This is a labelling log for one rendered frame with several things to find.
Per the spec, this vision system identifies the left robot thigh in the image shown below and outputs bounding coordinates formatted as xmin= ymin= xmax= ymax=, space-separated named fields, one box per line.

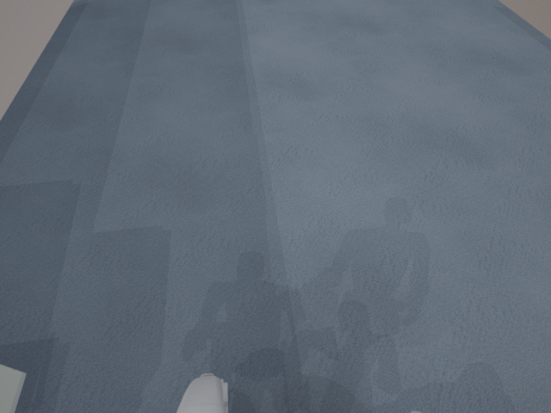
xmin=176 ymin=376 xmax=228 ymax=413

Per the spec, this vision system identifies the fridge door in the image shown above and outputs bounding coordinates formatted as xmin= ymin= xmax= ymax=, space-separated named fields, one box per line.
xmin=0 ymin=365 xmax=22 ymax=413

